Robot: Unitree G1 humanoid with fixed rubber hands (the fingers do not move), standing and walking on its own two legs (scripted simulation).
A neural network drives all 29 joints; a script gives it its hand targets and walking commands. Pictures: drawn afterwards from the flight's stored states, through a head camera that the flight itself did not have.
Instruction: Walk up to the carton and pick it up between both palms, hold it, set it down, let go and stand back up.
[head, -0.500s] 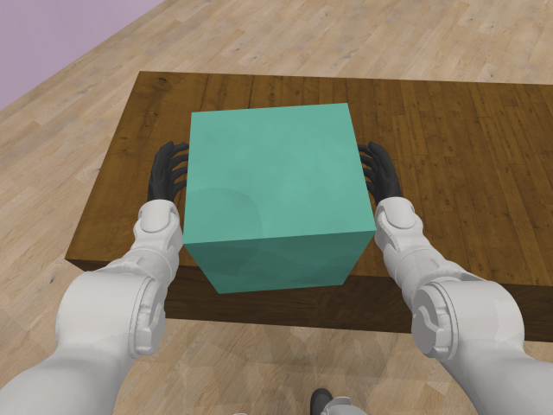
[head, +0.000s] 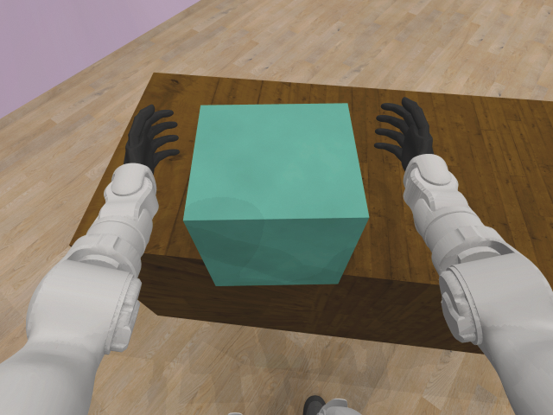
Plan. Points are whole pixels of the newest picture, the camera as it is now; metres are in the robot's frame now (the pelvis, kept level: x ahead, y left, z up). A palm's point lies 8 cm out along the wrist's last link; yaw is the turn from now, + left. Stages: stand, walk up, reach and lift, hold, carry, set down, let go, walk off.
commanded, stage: set down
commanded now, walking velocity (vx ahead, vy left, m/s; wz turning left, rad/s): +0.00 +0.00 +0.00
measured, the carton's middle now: (275, 202) +0.46 +0.02 -0.03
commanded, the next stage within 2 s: none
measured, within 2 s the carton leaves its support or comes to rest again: neither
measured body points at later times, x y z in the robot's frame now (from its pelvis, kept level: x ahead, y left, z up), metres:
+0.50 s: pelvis +0.00 -0.01 +0.02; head +0.08 +0.00 +0.47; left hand +0.47 +0.23 +0.11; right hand +0.47 -0.19 +0.11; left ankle -0.02 +0.11 -0.70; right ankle +0.06 -0.09 -0.70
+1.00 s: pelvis +0.00 +0.00 +0.02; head +0.06 +0.00 +0.47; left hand +0.39 +0.23 +0.05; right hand +0.39 -0.19 +0.04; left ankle -0.02 +0.11 -0.70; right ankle +0.06 -0.09 -0.70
